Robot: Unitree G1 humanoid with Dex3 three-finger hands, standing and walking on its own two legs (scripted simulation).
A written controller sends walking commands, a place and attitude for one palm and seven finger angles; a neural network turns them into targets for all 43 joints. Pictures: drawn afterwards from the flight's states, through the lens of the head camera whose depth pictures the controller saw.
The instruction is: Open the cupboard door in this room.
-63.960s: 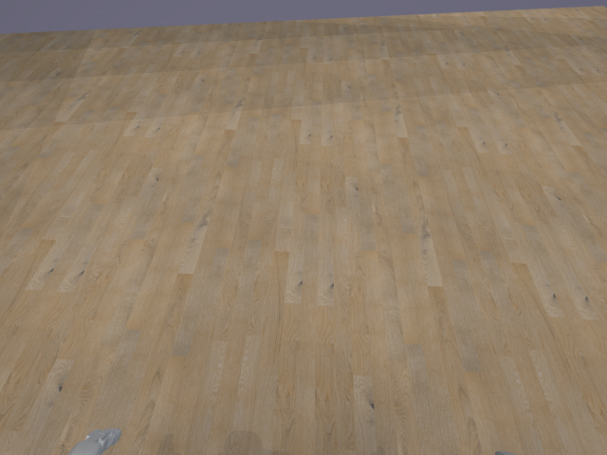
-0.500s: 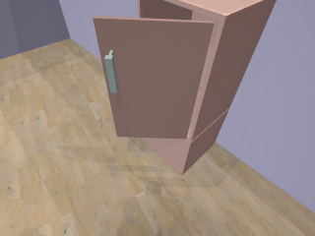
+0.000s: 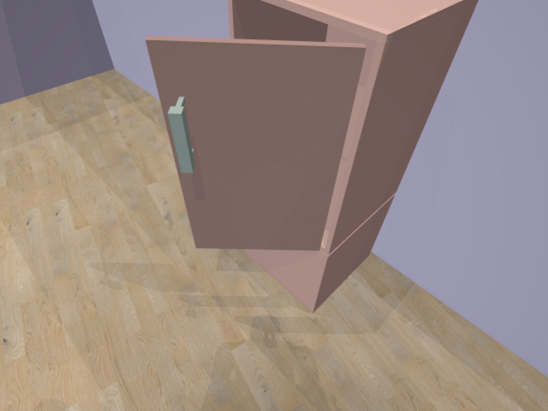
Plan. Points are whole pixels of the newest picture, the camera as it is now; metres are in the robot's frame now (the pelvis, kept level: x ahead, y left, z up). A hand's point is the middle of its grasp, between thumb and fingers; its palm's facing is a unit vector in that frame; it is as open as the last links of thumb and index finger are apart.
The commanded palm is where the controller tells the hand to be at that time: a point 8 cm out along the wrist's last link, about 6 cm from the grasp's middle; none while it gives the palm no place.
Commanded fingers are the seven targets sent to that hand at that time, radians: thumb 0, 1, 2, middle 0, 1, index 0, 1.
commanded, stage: come to a stop and stand still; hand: left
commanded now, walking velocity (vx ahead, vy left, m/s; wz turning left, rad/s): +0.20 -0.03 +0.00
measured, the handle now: (184, 135) +0.58 +0.22 +0.09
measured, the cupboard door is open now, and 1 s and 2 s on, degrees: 45 45 45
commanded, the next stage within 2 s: look again from close up in 1.46 s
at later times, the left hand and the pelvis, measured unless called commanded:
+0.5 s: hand out of the picture +0.06 +0.17 -0.18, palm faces +0.02 -0.97 -0.23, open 7.3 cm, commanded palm none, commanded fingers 0.00 0.90 0.90 -0.20 -0.30 -0.20 -0.30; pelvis +0.05 -0.01 +0.00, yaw -1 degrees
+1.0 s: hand out of the picture +0.06 +0.18 -0.16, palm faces +0.02 -0.97 -0.24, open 7.4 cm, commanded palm none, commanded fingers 0.00 0.90 0.90 -0.20 -0.30 -0.20 -0.30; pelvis -0.02 -0.01 -0.01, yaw +1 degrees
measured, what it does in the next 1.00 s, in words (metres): stands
